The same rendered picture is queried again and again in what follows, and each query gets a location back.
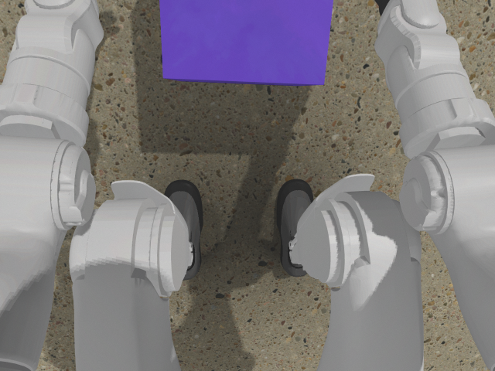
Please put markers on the robot left upper arm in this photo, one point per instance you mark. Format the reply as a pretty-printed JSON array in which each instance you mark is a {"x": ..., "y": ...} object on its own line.
[{"x": 46, "y": 188}]

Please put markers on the robot right upper arm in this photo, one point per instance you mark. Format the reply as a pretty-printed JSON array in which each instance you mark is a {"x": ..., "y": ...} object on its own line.
[{"x": 450, "y": 194}]

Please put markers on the robot right hand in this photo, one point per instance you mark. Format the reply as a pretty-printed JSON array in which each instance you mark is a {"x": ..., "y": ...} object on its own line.
[{"x": 382, "y": 4}]

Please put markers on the left robot foot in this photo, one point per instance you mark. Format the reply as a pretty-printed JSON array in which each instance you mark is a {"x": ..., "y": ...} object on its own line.
[{"x": 186, "y": 197}]

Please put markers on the robot left forearm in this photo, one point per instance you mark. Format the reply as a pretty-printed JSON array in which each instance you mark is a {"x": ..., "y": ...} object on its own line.
[{"x": 49, "y": 73}]

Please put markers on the carton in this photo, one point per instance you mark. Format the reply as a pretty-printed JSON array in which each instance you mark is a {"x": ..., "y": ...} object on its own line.
[{"x": 266, "y": 42}]

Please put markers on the left robot thigh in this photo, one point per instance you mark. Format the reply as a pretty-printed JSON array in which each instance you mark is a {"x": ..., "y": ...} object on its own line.
[{"x": 135, "y": 253}]

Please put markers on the robot right forearm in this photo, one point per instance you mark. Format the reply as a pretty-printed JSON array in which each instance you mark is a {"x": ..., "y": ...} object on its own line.
[{"x": 430, "y": 88}]

